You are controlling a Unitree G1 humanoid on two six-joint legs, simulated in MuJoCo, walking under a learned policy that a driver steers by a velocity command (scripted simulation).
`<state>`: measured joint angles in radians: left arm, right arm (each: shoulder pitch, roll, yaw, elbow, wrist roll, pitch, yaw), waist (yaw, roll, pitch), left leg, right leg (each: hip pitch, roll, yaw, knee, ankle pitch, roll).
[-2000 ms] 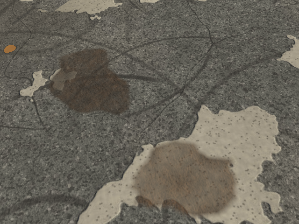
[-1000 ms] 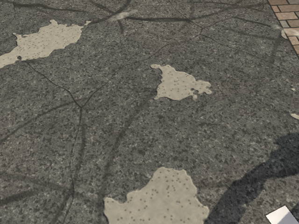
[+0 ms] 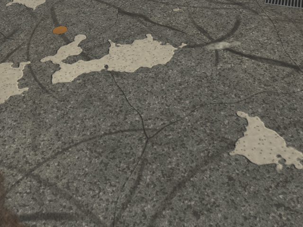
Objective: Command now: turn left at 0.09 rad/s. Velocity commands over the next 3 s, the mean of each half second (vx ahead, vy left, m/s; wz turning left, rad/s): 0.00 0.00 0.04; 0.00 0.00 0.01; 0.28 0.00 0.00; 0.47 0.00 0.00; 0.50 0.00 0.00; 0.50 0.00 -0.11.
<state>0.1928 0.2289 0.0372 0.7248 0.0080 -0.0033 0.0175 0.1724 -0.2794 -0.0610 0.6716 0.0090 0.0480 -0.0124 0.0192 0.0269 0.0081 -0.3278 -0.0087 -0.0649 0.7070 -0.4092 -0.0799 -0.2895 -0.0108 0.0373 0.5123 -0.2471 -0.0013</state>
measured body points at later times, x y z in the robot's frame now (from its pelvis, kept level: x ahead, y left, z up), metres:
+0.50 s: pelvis +0.00 +0.02 -0.01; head +0.00 +0.02 +0.44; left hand +0.09 +0.28 -0.13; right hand +0.11 -0.22 -0.13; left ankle -0.02 +0.15 -0.74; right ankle +0.01 -0.12 -0.74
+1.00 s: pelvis +0.00 +0.02 +0.00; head +0.00 +0.02 +0.45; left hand +0.03 +0.28 -0.15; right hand +0.05 -0.22 -0.15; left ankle -0.02 +0.15 -0.74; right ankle +0.01 -0.12 -0.74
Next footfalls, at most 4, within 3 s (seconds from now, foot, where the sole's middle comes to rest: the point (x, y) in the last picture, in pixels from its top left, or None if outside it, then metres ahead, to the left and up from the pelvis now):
0.04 left None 0.02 0.14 -0.77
1.70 left None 0.42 0.13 -0.77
2.26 right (188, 175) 0.74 -0.10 -0.77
2.82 left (141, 125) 1.05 0.14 -0.77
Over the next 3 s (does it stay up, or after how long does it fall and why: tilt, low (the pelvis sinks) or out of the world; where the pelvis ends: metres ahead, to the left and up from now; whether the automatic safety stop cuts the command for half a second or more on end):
stays up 0.97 0.05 0.00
